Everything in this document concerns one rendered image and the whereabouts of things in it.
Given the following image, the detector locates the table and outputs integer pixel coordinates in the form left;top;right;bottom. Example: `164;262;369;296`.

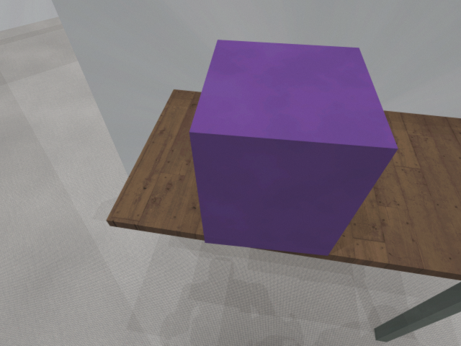
106;89;461;342

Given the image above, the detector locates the carton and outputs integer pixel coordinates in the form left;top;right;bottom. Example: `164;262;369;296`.
189;40;398;256

